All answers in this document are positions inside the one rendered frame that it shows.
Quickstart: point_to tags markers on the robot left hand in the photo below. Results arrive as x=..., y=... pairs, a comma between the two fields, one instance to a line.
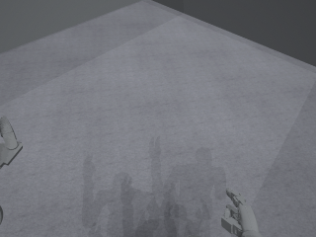
x=11, y=148

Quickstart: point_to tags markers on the robot right hand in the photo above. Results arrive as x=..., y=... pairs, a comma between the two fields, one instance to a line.
x=238, y=221

